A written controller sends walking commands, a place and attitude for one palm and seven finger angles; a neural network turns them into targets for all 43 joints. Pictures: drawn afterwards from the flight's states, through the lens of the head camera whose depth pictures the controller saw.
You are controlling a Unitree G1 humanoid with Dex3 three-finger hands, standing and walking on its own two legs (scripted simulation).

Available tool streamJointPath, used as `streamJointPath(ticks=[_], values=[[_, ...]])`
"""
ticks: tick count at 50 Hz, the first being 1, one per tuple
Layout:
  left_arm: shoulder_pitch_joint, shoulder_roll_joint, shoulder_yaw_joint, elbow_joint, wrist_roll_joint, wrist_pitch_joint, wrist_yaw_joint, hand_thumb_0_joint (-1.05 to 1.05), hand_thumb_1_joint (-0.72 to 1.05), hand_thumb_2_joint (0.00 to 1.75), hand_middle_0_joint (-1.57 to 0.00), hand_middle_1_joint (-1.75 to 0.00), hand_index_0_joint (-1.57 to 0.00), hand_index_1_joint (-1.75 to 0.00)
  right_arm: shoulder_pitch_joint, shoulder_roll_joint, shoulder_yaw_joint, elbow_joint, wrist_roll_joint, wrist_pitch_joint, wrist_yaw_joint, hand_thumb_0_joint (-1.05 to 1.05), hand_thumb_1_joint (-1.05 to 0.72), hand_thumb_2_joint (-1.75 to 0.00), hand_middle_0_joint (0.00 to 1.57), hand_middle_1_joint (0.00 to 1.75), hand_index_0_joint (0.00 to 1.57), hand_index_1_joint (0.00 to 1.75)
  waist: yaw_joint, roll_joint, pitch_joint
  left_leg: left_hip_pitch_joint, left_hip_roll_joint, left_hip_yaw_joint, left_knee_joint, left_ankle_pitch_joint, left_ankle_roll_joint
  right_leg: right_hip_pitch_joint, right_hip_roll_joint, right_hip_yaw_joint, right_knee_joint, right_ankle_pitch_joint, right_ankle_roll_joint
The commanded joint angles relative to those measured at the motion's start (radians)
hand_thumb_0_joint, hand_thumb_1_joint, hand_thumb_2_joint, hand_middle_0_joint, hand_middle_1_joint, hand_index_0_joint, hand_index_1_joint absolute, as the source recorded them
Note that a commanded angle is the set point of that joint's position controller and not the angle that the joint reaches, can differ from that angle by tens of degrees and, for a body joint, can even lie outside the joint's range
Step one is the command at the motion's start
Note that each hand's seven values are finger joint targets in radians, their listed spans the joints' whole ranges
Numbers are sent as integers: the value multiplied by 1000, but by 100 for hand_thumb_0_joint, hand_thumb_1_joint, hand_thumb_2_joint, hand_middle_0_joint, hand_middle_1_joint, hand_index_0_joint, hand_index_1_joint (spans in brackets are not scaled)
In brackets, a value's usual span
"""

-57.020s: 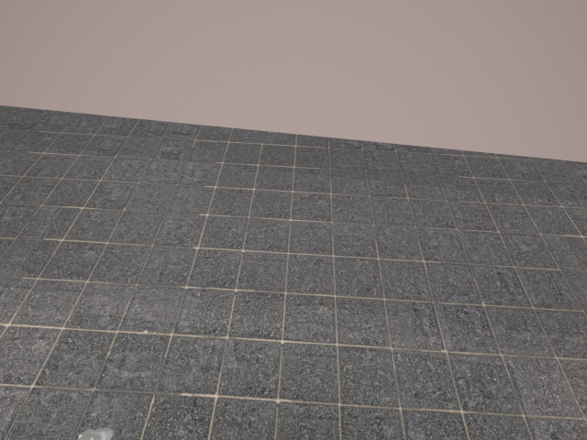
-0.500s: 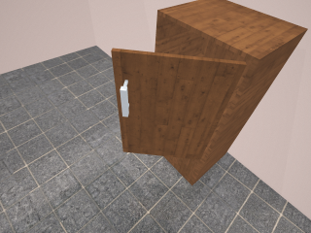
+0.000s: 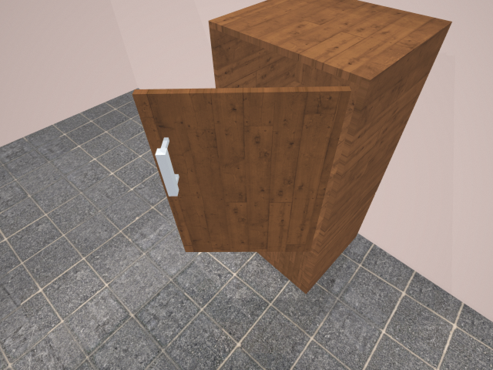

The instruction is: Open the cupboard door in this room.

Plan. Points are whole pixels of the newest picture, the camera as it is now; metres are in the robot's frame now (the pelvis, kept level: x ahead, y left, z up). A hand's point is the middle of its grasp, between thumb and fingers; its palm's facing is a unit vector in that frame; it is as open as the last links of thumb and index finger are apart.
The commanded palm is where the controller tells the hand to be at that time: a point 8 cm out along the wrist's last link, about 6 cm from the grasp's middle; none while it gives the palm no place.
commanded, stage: come to a stop and stand still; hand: left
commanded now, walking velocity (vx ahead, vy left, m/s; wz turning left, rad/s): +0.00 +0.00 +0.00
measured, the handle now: (169, 167) +0.53 +0.20 +0.01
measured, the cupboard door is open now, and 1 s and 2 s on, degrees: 44 44 44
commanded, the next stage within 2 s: look again from close up in 0.40 s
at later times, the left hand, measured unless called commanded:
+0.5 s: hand out of the picture +0.00 +0.15 -0.17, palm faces +0.03 -0.98 -0.19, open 7.4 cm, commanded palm none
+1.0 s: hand out of the picture +0.02 +0.16 -0.17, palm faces +0.02 -0.98 -0.21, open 7.4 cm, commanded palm none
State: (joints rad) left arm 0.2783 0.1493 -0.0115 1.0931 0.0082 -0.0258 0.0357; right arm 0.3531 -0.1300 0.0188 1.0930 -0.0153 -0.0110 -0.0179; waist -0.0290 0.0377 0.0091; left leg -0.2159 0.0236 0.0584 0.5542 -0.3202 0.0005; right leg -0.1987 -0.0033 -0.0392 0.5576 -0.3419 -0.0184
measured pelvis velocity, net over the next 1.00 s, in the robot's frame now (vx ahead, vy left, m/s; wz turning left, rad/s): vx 0.01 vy -0.02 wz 0.00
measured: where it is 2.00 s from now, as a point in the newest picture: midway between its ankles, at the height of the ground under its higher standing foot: outside the picture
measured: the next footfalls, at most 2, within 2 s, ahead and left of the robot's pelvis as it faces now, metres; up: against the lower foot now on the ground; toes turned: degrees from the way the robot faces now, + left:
none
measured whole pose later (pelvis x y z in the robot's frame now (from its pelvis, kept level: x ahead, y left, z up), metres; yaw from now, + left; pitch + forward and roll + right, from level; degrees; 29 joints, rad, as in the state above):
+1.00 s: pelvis +0.01 -0.02 +0.01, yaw +0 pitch -1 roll +1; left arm 0.26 0.18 0.00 1.11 0.01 -0.02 0.03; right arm 0.25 -0.15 0.01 1.15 -0.01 -0.01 -0.03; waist 0.00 -0.01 0.04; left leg -0.15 0.04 0.05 0.42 -0.26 -0.03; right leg -0.14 0.01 -0.05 0.45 -0.30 -0.04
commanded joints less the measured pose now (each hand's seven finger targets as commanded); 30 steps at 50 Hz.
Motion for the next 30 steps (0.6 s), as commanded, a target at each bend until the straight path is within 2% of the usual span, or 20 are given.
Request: streamJointPath(ticks=[1, 3, 7, 10, 13, 15, 20, 22, 24, 25, 27, 29, 30], values=[[54, 105, 20, -31, 2, -14, 9, 0, 90, 90, -20, -30, -20, -30, 30, -82, -17, -28, 1, -20, -9, 0, -90, -90, 20, 30, 20, 30, 19, -59, 74, -16, 66, -69, -119, 195, 26, -24, -100, 90, -122, 258, -35], [55, 105, 19, -31, 2, -12, 9, 0, 90, 90, -20, -30, -20, -30, 21, -83, -18, -22, 1, -19, -10, 0, -90, -90, 20, 30, 20, 30, 21, -61, 78, -8, 67, -68, -129, 188, 26, -27, -99, 92, -132, 244, -33], [61, 110, 20, -24, 3, -14, 10, 0, 90, 90, -20, -30, -20, -30, 5, -84, -18, -6, 2, -17, -10, 0, -90, -90, 20, 30, 20, 30, 22, -77, 64, 16, 66, -64, -135, 211, 23, -9, -105, 94, -144, 297, -32], [69, 114, 23, -20, 4, -16, 10, 0, 90, 90, -20, -30, -20, -30, -8, -84, -19, 2, 2, -18, -12, 0, -90, -90, 20, 30, 20, 30, 25, -64, 51, 32, 65, -57, -135, 232, 20, 9, -110, 95, -149, 355, -30], [67, 117, 24, -15, 3, -15, 8, 0, 90, 90, -20, -30, -20, -30, -19, -91, -20, 4, 2, -16, -13, 0, -90, -90, 20, 30, 20, 30, 24, -58, 42, 46, 69, -52, -143, 230, 16, 13, -112, 97, -156, 359, -32], [68, 119, 26, -16, 5, -14, 8, 0, 90, 90, -20, -30, -20, -30, -25, -92, -20, 8, 3, -18, -14, 0, -90, -90, 20, 30, 20, 30, 26, -26, 39, 48, 70, -52, -146, 245, 17, 20, -109, 95, -156, 367, -31], [79, 123, 27, -7, 6, -15, 9, 0, 90, 90, -20, -30, -20, -30, -45, -98, -21, 6, 4, -15, -17, 0, -90, -90, 20, 30, 20, 30, 29, -60, 35, 52, 70, -43, -139, 247, 12, 41, -118, 98, -167, 445, -27], [78, 123, 26, -6, 5, -13, 8, 0, 90, 90, -20, -30, -20, -30, -51, -99, -22, 9, 4, -14, -18, 0, -90, -90, 20, 30, 20, 30, 30, -38, 36, 58, 72, -44, -144, 241, 11, 36, -118, 100, -171, 429, -29], [75, 121, 26, -4, 6, -12, 8, 0, 90, 90, -20, -30, -20, -30, -54, -93, -22, 12, 4, -13, -19, 0, -90, -90, 20, 30, 20, 30, 30, -53, 56, 54, 74, -45, -152, 233, 11, 27, -112, 97, -179, 408, -28], [76, 121, 26, -4, 6, -11, 7, 0, 90, 90, -20, -30, -20, -30, -56, -101, -22, 9, 4, -13, -19, 0, -90, -90, 20, 30, 20, 30, 31, -34, 53, 55, 74, -45, -151, 233, 11, 23, -114, 99, -182, 396, -26], [72, 125, 26, -6, 5, -10, 6, 0, 90, 90, -20, -30, -20, -30, -58, -103, -22, 10, 3, -12, -19, 0, -90, -90, 20, 30, 20, 30, 31, -38, 52, 54, 74, -48, -156, 224, 11, 23, -113, 100, -187, 366, -27], [74, 123, 27, -5, 7, -11, 6, 0, 90, 90, -20, -30, -20, -30, -60, -96, -23, 12, 3, -13, -19, 0, -90, -90, 20, 30, 20, 30, 33, -45, 48, 61, 76, -46, -158, 235, 12, 29, -111, 97, -191, 381, -25], [71, 127, 27, -5, 5, -10, 5, 0, 90, 90, -20, -30, -20, -30, -61, -106, -23, 11, 3, -14, -19, 0, -90, -90, 20, 30, 20, 30, 32, -30, 46, 61, 76, -47, -156, 239, 11, 28, -112, 96, -188, 380, -26]])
